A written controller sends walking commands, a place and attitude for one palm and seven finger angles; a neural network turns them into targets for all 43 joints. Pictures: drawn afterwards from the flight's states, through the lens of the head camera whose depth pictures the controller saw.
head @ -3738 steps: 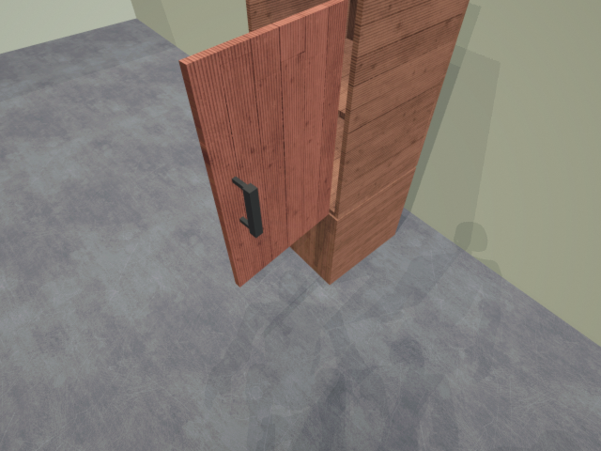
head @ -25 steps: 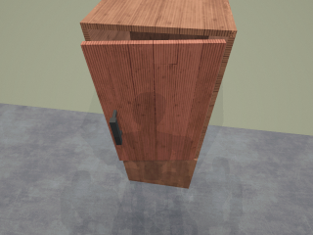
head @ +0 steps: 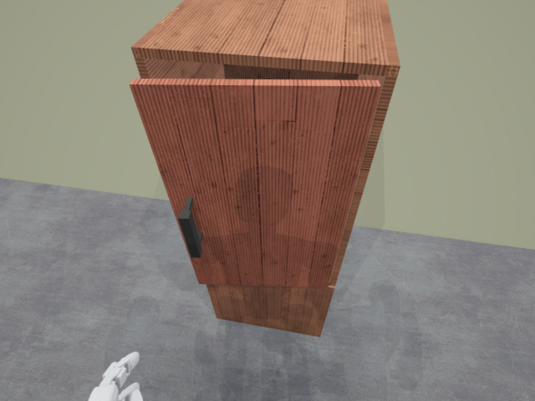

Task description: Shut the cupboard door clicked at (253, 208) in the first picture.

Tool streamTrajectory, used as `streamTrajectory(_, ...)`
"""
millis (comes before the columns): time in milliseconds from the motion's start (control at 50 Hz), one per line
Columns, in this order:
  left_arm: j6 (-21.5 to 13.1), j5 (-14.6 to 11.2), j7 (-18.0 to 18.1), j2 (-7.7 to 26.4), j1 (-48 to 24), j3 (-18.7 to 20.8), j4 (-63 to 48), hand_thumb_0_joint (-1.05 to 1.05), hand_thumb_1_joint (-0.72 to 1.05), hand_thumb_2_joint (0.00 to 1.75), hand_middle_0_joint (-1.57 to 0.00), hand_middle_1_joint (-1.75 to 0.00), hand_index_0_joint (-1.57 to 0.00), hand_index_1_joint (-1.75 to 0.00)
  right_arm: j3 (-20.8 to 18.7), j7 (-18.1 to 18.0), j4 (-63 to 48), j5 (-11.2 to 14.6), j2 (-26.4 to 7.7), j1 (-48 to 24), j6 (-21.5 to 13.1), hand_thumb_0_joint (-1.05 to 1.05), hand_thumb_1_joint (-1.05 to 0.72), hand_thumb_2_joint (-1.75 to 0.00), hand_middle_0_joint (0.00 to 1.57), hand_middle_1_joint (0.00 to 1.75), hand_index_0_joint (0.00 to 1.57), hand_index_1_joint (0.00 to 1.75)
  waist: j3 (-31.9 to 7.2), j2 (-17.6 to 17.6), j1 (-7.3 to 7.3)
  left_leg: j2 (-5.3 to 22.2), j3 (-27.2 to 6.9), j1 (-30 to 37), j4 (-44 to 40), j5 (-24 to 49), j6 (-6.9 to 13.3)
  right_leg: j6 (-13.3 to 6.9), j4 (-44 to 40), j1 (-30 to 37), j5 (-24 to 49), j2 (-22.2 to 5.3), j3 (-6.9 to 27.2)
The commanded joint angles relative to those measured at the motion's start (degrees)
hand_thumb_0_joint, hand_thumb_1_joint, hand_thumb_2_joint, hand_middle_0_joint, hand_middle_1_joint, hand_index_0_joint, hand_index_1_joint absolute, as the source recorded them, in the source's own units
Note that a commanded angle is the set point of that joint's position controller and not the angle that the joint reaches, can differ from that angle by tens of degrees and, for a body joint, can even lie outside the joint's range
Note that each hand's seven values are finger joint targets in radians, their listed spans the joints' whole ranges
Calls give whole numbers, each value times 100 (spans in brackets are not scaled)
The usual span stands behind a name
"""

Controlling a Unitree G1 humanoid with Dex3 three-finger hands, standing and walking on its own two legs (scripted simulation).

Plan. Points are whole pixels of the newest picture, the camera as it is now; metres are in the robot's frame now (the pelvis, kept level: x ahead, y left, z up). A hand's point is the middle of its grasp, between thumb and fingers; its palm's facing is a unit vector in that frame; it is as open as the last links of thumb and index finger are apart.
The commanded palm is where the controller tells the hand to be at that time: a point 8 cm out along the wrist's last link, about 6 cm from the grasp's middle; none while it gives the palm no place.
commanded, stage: raise the hand and make a fist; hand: left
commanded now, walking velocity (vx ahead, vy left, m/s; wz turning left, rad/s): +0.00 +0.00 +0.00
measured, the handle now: (192, 227) +0.45 +0.18 -0.05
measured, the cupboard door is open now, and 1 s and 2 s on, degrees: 8 8 8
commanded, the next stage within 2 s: bring the fist close to the handle in 1.80 s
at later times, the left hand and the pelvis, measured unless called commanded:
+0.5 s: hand (145, 394) +0.15 +0.19 -0.04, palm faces +0.00 -1.00 -0.05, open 5.2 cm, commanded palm +0.12 +0.24 -0.06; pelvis -0.05 +0.01 -0.13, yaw +2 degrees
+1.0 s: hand (140, 388) +0.16 +0.21 -0.07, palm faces -0.05 -1.00 +0.00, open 3.3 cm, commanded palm +0.14 +0.27 -0.05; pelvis -0.05 +0.04 -0.11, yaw +0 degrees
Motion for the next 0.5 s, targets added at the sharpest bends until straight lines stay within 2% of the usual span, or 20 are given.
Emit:
streamTrajectory(0, -1144, -282, -173, -6, -545, 185, -949, 0, 90, 90, -31, -42, -31, -42, -424, 105, -1473, -58, -929, -844, -826, 0, -90, -90, 20, 30, 20, 30, 747, -1087, -299, -144, -479, -1239, 408, 66, 98, 228, -168, -1909, -358, -210, -117)
streamTrajectory(20, -1477, -355, -425, -52, 323, 422, -290, 0, 90, 90, -33, -44, -33, -44, -495, 196, -1651, -49, -877, -923, -839, 0, -90, -90, 20, 30, 20, 30, 824, -1355, -2, -196, -475, -1698, 678, -67, 60, 180, -4, -2042, -687, -252, -12)
streamTrajectory(40, -1919, -481, -742, -308, 730, 302, -233, 0, 90, 90, -35, -46, -35, -46, -499, 292, -1817, -129, -812, -936, -883, 0, -90, -90, 20, 30, 20, 30, 483, -1911, 141, -241, -481, -2092, 1034, -85, 20, 197, 366, -2149, -655, -278, 62)
streamTrajectory(60, -2385, -634, -1092, -277, 1236, 479, -301, 0, 90, 90, -36, -48, -36, -48, -575, 371, -1967, -171, -791, -991, -894, 0, -90, -90, 20, 30, 20, 30, 94, -2214, 325, -274, -434, -2422, 1373, -81, -36, 228, 694, -2073, -366, -306, 192)
streamTrajectory(80, -2840, -743, -1482, -266, 1461, 526, -452, 0, 90, 90, -38, -50, -38, -50, -615, 459, -2118, -188, -797, -1035, -886, 0, -90, -90, 20, 30, 20, 30, -355, -2254, 436, -334, -398, -2723, 1666, -30, -86, 247, 1074, -1901, 105, -349, 327)
streamTrajectory(100, -3232, -823, -1862, -150, 1558, 638, -553, 0, 90, 90, -40, -52, -40, -52, -655, 525, -2263, -193, -802, -1084, -867, 0, -90, -90, 20, 30, 20, 30, -771, -2137, 492, -384, -365, -2989, 1973, 57, -122, 263, 1444, -1724, 714, -402, 481)
streamTrajectory(120, -3539, -804, -2199, 164, 1601, 960, -402, 0, 90, 90, -42, -54, -42, -54, -715, 609, -2303, -158, -803, -1050, -819, 0, -90, -90, 20, 30, 20, 30, -1054, -1643, 541, -389, -356, -3141, 2236, 256, -151, 213, 1840, -1647, 1351, -443, 595)
streamTrajectory(140, -3754, -784, -2464, 282, 1449, 996, -510, 0, 90, 90, -44, -56, -44, -56, -726, 649, -2462, -157, -812, -1146, -779, 0, -90, -90, 20, 30, 20, 30, -1268, -1174, 530, -427, -280, -3345, 2530, 318, -138, 169, 2149, -1773, 1533, -464, 646)
streamTrajectory(160, -3800, -776, -2578, 484, 1140, 1114, -786, 0, 90, 90, -46, -58, -46, -58, -730, 647, -2636, -150, -820, -1217, -721, 0, -90, -90, 20, 30, 20, 30, -1451, -764, 539, -470, -198, -3564, 2768, 231, -97, 150, 2293, -1923, 1328, -489, 803)
streamTrajectory(200, -3701, -814, -2588, 833, 439, 1316, -1592, 0, 90, 90, -49, -62, -49, -62, -718, 576, -2991, -132, -819, -1406, -628, 0, -90, -90, 20, 30, 20, 30, -1751, 41, 552, -485, -95, -3777, 3091, -68, -5, 75, 2391, -2314, 281, -428, 1014)
streamTrajectory(240, -3716, -893, -2349, 974, -255, 1318, -2743, 0, 90, 90, -53, -66, -53, -66, -700, 524, -3201, -165, -808, -1342, -621, 0, -90, -90, 20, 30, 20, 30, -2079, 683, 441, -377, -189, -3680, 3281, -157, 72, 3, 2542, -2771, -432, -296, 973)
streamTrajectory(280, -3921, -963, -2114, 830, -726, 1070, -3904, 0, 90, 90, -57, -70, -57, -70, -639, 470, -3241, -184, -776, -1232, -612, 0, -90, -90, 20, 30, 20, 30, -2427, 841, 177, -272, -342, -3410, 3497, -122, 157, 8, 2707, -3172, -423, -164, 793)
streamTrajectory(300, -4036, -971, -2042, 806, -1031, 933, -4401, 0, 90, 90, -58, -72, -58, -72, -612, 425, -3221, -203, -796, -1157, -618, 0, -90, -90, 20, 30, 20, 30, -2621, 840, 62, -239, -421, -3308, 3599, -61, 187, -7, 2831, -3306, -350, -108, 707)
streamTrajectory(320, -4096, -970, -2014, 723, -1332, 690, -4817, 0, 90, 90, -60, -74, -60, -74, -582, 368, -3187, -227, -836, -1134, -628, 0, -90, -90, 20, 30, 20, 30, -2584, 518, -169, -172, -535, -3360, 3729, -76, 234, 7, 2945, -3578, -317, -29, 618)
streamTrajectory(340, -4061, -928, -2024, 689, -1119, 625, -4657, 0, 90, 90, -62, -76, -62, -76, -595, 321, -3090, -225, -879, -1040, -605, 0, -90, -90, 20, 30, 20, 30, -2517, 427, -200, -131, -581, -3434, 3775, -150, 235, -5, 2968, -3758, -424, 6, 542)
streamTrajectory(360, -3997, -935, -2106, 491, -1078, 338, -4585, 0, 90, 90, -64, -78, -64, -78, -551, 285, -3084, -207, -901, -1028, -606, 0, -90, -90, 20, 30, 20, 30, -2292, 342, -323, -117, -610, -3576, 3842, -271, 246, 6, 2952, -3886, -537, 29, 500)
streamTrajectory(380, -3877, -919, -2184, 548, -1066, 295, -4482, 0, 90, 90, -66, -80, -66, -80, -538, 249, -3069, -193, -938, -971, -593, 0, -90, -90, 20, 30, 20, 30, -2212, 290, -361, -101, -632, -3719, 3882, -431, 245, 19, 2925, -3948, -746, 47, 471)
streamTrajectory(420, -3310, -867, -2377, 462, -731, 99, -3957, 0, 90, 90, -69, -84, -69, -84, -474, 172, -3164, -119, -983, -990, -526, 0, -90, -90, 20, 30, 20, 30, -1976, 115, -357, -105, -656, -3942, 3807, -712, 273, 29, 2806, -3992, -1136, 77, 399)
streamTrajectory(440, -2914, -864, -2445, 488, -436, 148, -3538, 0, 90, 90, -71, -86, -71, -86, -481, 156, -3181, -53, -976, -904, -462, 0, -90, -90, 20, 30, 20, 30, -1875, -117, -326, -109, -666, -4112, 3728, -908, 232, 70, 2658, -3915, -1397, 42, 404)
streamTrajectory(480, -2066, -814, -2512, 646, 130, 383, -3163, 0, 90, 90, -75, -90, -75, -90, -486, 130, -3331, 72, -978, -939, -307, 0, -90, -90, 20, 30, 20, 30, -1990, -390, -69, -118, -665, -4195, 3461, -1059, 208, 101, 2491, -3610, -1666, 1, 369)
